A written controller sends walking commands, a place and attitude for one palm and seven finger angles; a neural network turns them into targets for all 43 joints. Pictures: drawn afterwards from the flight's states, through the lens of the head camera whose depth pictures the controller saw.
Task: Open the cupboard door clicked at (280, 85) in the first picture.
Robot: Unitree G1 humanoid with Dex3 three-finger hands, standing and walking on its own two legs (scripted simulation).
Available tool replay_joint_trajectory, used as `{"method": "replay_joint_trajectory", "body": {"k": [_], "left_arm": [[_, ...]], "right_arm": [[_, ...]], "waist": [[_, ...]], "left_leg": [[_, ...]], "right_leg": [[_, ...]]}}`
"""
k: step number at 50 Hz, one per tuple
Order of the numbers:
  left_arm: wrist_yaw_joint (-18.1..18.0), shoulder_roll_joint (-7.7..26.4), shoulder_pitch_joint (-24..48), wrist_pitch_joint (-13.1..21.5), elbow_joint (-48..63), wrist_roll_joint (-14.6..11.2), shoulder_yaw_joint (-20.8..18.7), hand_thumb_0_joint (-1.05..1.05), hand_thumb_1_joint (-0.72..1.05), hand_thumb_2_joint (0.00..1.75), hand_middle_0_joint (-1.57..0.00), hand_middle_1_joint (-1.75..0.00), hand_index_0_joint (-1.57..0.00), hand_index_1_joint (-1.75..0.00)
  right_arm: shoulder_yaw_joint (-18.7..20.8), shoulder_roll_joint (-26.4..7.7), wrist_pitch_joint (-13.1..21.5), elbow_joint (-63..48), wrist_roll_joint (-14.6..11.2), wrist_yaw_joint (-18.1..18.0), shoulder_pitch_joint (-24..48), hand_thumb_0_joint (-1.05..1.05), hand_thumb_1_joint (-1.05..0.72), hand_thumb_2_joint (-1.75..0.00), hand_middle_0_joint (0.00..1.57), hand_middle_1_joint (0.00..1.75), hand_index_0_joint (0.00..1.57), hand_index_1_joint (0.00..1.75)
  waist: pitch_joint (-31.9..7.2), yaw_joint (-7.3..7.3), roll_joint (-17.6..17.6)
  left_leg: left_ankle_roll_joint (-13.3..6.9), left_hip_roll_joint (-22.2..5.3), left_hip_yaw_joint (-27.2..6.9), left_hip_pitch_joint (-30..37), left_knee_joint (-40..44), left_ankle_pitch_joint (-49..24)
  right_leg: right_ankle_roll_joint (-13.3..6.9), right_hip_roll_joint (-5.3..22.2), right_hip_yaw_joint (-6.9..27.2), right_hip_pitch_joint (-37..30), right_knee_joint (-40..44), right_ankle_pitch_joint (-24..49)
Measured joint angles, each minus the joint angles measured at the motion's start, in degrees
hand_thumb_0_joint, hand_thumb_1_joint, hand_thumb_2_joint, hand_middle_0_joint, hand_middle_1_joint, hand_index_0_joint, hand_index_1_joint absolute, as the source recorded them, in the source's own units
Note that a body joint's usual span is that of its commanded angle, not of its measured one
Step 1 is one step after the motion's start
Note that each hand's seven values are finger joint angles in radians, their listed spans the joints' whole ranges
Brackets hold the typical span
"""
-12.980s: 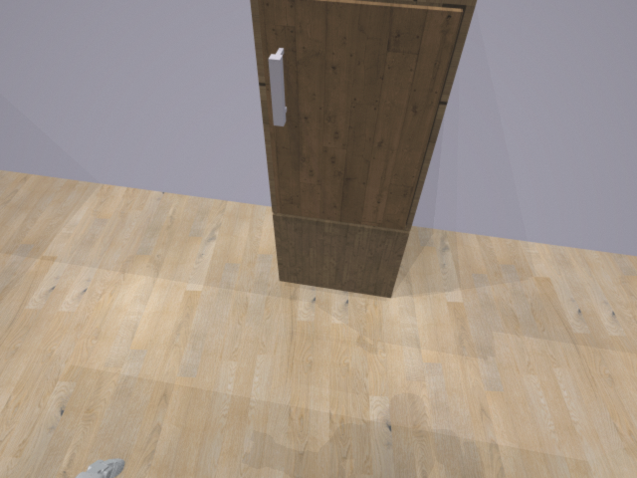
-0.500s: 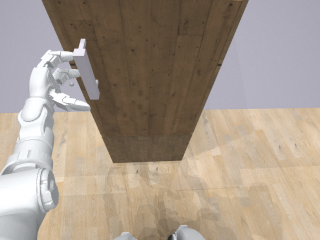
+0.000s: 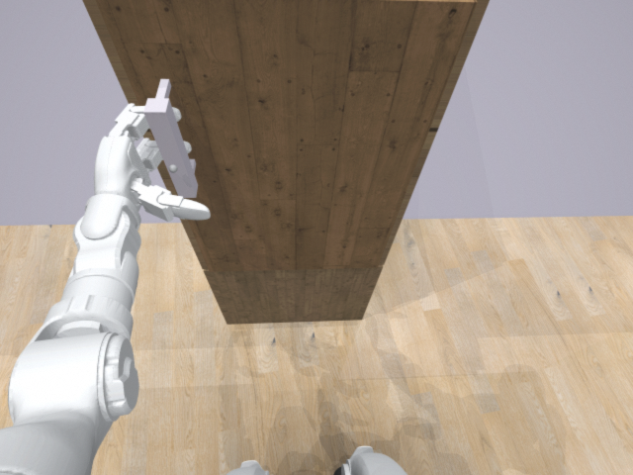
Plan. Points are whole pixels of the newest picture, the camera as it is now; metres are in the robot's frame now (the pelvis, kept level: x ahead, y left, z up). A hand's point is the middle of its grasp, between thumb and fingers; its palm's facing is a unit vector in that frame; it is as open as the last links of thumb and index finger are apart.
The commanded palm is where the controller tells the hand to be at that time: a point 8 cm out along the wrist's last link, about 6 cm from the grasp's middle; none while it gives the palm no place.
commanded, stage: slide the fingers in behind the handle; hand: left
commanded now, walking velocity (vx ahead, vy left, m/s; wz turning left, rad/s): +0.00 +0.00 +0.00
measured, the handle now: (177, 142) +0.52 +0.17 +0.10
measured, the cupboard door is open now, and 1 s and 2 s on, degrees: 0 0 18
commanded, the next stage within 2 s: close the thumb around the handle in 0.56 s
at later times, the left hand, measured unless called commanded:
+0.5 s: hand (185, 167) +0.48 +0.15 +0.10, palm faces +0.00 -1.00 -0.01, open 13.8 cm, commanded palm +0.45 +0.20 +0.10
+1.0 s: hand (182, 167) +0.48 +0.15 +0.10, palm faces -0.01 -1.00 -0.01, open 10.7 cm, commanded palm +0.45 +0.20 +0.10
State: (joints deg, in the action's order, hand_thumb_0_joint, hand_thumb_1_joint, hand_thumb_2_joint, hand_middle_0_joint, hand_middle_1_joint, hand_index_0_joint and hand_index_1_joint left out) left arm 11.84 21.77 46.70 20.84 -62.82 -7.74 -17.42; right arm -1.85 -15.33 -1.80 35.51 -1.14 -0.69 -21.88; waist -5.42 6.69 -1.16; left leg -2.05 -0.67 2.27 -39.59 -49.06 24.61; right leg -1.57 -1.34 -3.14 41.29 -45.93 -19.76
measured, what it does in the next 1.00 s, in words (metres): stands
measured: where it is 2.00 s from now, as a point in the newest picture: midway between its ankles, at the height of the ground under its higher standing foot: outside the picture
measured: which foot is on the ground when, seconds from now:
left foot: down 0.00-1.00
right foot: down 0.00-1.00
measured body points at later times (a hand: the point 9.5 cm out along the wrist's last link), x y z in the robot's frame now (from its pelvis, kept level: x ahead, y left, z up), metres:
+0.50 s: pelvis +0.00 -0.01 +0.00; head +0.08 +0.00 +0.44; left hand +0.47 +0.20 +0.10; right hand +0.03 -0.27 -0.12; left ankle -0.01 +0.09 -0.70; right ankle +0.02 -0.10 -0.70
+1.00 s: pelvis +0.00 +0.00 +0.00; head +0.08 +0.00 +0.44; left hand +0.47 +0.21 +0.10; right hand +0.03 -0.27 -0.12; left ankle -0.01 +0.09 -0.70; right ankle +0.02 -0.10 -0.70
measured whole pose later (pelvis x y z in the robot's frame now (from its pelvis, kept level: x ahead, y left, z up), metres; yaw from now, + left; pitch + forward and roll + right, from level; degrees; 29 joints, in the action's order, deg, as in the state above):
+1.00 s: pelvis +0.00 +0.00 +0.00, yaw +0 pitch +15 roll -1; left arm 9.8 20.8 47.1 22.4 -62.8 -7.3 -16.5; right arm -1.5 -15.4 -1.0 35.7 -0.9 -0.7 -21.8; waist -5.5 6.9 -1.3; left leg -1.9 -0.6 2.4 -40.0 -49.0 24.4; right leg -1.7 -1.4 -2.9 41.9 -46.2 -19.6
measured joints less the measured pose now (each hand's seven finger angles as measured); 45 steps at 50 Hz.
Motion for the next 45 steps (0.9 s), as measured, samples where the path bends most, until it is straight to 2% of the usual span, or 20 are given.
{"method": "replay_joint_trajectory", "body": {"k": [6, 11, 20, 26, 36, 40, 45], "left_arm": [[-1.47, -0.51, 0.22, 0.87, 0.14, 0.29, 0.96, -0.01, -0.5, 0.3, -0.3, -1.2, -0.3, -1.21], [-2.18, -2.26, 0.09, 1.09, 0.67, 0.11, 1.96, -0.01, -0.5, 0.3, -0.3, -1.2, -0.3, -1.21], [-2.86, -1.17, 0.8, 1.31, -1.12, 2.02, -0.28, -0.01, -0.5, 0.3, -0.32, -1.21, -0.32, -1.22], [-2.05, -0.23, 0.89, 1.07, -1.33, 0.95, -0.66, -0.01, -0.5, 0.3, -0.32, -1.21, -0.32, -1.22], [-1.29, -0.74, -0.13, 1.03, -0.22, 0.07, 0.35, -0.01, -0.49, 0.3, -0.3, -1.2, -0.3, -1.2], [-1.61, -0.88, 0.2, 0.93, -0.75, 0.29, 0.69, -0.01, -0.42, 0.33, -0.31, -1.21, -0.31, -1.21], [-2.01, -0.78, 0.85, 1.22, -1.14, 0.64, 0.26, -0.01, -0.24, 0.4, -0.32, -1.22, -0.32, -1.23]], "right_arm": [[0.34, 0.04, 0.46, 0.44, 0.2, 0.19, -0.5, 0.01, -0.9, -0.89, 0.2, 0.3, 0.21, 0.3], [0.48, 0.05, 0.41, 1.15, 0.24, 0.43, -0.65, 0.01, -0.9, -0.89, 0.2, 0.3, 0.21, 0.3], [0.0, 0.22, 0.45, -0.06, 0.31, 0.06, -0.03, 0.01, -0.9, -0.89, 0.2, 0.3, 0.21, 0.3], [0.04, -0.03, 0.59, -0.1, 0.15, -0.19, -0.19, 0.01, -0.9, -0.89, 0.2, 0.3, 0.21, 0.3], [0.43, -0.36, 0.45, 0.41, 0.02, -0.1, -0.47, 0.01, -0.9, -0.89, 0.2, 0.3, 0.21, 0.3], [0.31, -0.34, 0.5, 0.34, 0.01, -0.17, -0.09, 0.01, -0.9, -0.89, 0.2, 0.3, 0.21, 0.3], [0.17, -0.17, 0.73, 0.34, 0.13, -0.21, 0.41, 0.01, -0.9, -0.89, 0.2, 0.3, 0.21, 0.3]], "waist": [[0.12, 0.01, -0.14], [-0.14, -0.22, -0.26], [0.29, 0.7, 0.03], [0.4, 0.58, -0.05], [0.02, 0.0, -0.04], [0.21, 0.1, 0.06], [0.26, 0.36, 0.21]], "left_leg": [[0.11, 0.07, -0.13, -0.5, -0.18, -0.12], [0.16, 0.09, -0.01, -0.16, 0.0, -0.13], [0.3, -0.16, 0.44, 0.03, 0.33, -0.43], [0.41, -0.27, 0.41, -0.04, 0.54, -0.66], [0.39, -0.17, 0.08, 0.2, 0.59, -0.62], [0.32, -0.07, -0.05, 0.13, 0.41, -0.57], [0.23, -0.01, -0.01, -0.32, 0.1, -0.45]], "right_leg": [[-0.1, 0.08, -0.13, 0.48, -0.28, 0.01], [-0.13, 0.09, 0.01, 0.3, -0.32, -0.05], [-0.34, -0.19, 0.46, 0.48, -0.35, 0.24], [-0.45, -0.31, 0.43, 0.52, -0.06, 0.51], [-0.42, -0.23, 0.15, 0.08, 0.18, 0.45], [-0.36, -0.12, 0.03, 0.05, 0.06, 0.37], [-0.27, -0.06, 0.07, 0.49, -0.21, 0.29]]}}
